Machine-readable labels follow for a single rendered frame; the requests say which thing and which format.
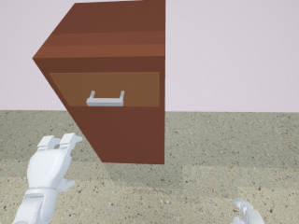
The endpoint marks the right robot hand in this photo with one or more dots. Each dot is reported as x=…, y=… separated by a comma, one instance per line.
x=251, y=216

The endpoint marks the left robot hand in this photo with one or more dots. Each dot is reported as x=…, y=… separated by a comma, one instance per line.
x=47, y=167

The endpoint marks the drawer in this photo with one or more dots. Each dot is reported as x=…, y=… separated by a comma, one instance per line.
x=140, y=88

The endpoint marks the handle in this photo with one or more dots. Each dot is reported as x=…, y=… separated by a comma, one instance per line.
x=105, y=101

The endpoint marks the robot left forearm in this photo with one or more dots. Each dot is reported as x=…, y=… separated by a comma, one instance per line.
x=37, y=206

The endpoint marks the cabinet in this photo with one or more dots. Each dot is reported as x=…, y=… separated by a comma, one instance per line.
x=112, y=37

